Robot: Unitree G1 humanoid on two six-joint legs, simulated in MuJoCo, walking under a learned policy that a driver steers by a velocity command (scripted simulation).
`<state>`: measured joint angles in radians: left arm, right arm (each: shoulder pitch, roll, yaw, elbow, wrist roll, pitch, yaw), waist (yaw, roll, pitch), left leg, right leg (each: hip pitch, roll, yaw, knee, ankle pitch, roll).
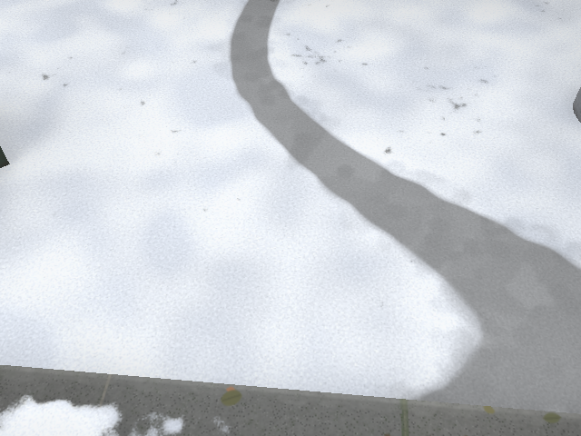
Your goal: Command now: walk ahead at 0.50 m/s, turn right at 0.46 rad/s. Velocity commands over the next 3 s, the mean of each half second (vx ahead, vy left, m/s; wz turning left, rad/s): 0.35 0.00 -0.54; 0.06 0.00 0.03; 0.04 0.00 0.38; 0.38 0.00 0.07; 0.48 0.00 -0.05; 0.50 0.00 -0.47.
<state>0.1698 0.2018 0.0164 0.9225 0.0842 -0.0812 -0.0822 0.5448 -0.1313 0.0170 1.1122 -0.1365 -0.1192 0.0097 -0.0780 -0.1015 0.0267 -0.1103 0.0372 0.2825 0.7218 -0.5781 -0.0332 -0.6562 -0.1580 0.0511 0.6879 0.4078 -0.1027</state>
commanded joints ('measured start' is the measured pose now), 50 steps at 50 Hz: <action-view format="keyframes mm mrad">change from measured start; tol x64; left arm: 1 -63 52 9 -72 18 18 8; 10 722 335 141 276 10 -20 24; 50 127 48 -58 -252 -14 58 99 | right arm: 1 35 -80 8 -34 13 -7 -8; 26 -645 -95 -7 -391 41 42 47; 50 60 -154 -20 -227 72 -16 -25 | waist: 1 12 134 171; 50 6 102 -55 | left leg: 1 -222 292 -164 -151 205 147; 11 -981 -4 -190 1324 -319 -46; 21 -208 -6 -264 452 633 -1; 25 -1137 75 -439 108 678 -44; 35 654 266 -350 -69 1587 382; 50 -109 164 -776 -326 295 351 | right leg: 1 126 -6 -24 -97 32 -13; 6 269 44 -122 -344 -91 9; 10 1537 -117 171 5 716 -287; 17 132 -104 191 -313 33 -290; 25 723 -26 483 219 -411 -171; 32 20 70 409 253 -904 -90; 36 -377 334 23 1446 -1403 191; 50 -668 57 26 998 -466 227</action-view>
